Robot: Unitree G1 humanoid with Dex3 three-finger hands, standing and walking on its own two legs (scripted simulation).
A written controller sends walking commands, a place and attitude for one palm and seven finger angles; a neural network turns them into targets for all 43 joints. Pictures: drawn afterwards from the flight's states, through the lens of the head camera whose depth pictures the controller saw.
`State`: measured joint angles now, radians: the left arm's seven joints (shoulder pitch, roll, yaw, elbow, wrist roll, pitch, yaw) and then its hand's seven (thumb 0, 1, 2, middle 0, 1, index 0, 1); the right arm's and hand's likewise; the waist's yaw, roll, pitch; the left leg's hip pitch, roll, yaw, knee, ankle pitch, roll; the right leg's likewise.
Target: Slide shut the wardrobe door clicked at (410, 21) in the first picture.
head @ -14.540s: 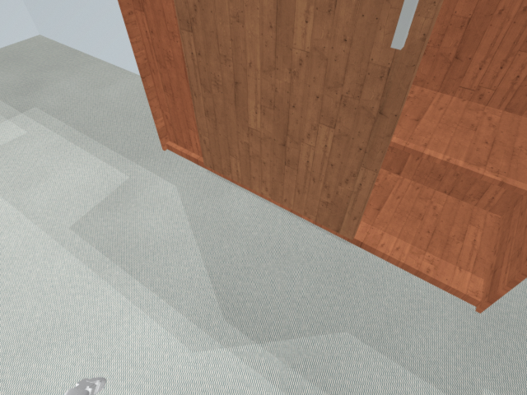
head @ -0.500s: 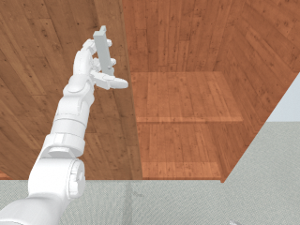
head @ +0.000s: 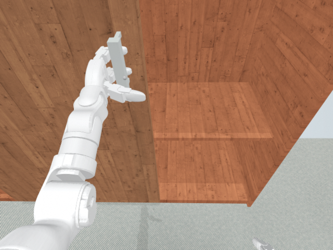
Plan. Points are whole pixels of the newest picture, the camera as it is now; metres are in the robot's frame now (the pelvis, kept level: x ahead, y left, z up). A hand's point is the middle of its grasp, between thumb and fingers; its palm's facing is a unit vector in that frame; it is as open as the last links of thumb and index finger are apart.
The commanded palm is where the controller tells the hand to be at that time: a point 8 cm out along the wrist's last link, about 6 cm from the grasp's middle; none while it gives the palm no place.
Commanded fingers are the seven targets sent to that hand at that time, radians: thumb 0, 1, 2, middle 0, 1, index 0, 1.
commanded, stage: grip the handle and tug to test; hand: left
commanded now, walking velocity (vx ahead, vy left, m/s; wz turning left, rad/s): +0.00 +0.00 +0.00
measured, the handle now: (121, 65) +0.51 +0.13 +0.21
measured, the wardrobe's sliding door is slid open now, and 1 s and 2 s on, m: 0.54 0.54 0.54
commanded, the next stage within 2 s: tug the door sideways, standing still in 1.42 s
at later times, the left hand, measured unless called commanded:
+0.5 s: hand (124, 76) +0.45 +0.11 +0.22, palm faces +0.03 -1.00 +0.01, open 9.0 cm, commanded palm +0.42 +0.16 +0.21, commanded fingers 0.00 0.71 0.82 -0.43 -1.37 -0.43 -1.37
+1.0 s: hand (126, 76) +0.45 +0.11 +0.22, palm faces +0.03 -1.00 +0.00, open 6.1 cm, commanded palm +0.43 +0.16 +0.21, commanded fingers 0.00 0.90 0.90 -0.45 -1.40 -0.45 -1.40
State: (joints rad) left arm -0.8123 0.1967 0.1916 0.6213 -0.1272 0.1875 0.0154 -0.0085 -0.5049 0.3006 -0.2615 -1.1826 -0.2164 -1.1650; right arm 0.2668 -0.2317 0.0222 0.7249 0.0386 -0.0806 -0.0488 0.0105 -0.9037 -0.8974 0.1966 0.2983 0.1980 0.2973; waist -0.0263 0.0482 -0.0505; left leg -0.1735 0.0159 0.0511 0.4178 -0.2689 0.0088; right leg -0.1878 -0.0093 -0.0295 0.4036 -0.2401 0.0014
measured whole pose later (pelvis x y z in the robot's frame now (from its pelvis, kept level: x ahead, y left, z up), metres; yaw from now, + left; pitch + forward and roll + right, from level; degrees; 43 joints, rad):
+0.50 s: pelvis +0.00 +0.00 +0.00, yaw +0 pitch +2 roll +0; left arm -0.79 0.21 0.20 0.58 -0.13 0.22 0.01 0.00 0.27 0.63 -0.33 -1.28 -0.29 -1.26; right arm 0.27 -0.24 0.02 0.71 0.04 -0.06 -0.05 0.01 -0.90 -0.90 0.20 0.30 0.20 0.30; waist -0.03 0.04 -0.05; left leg -0.16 0.02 0.05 0.41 -0.27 0.01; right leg -0.18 0.00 -0.03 0.39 -0.24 0.00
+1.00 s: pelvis -0.01 +0.00 +0.00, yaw +1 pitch +2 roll +0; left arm -0.91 0.21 0.19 0.74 -0.12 0.18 0.01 0.00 0.65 0.83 -0.36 -1.36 -0.36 -1.35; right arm 0.28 -0.23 0.02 0.73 0.04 -0.06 -0.07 0.01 -0.90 -0.90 0.20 0.30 0.20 0.30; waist -0.03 0.04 -0.05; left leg -0.21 0.02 0.04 0.43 -0.26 0.01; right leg -0.21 -0.01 -0.04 0.40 -0.23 0.00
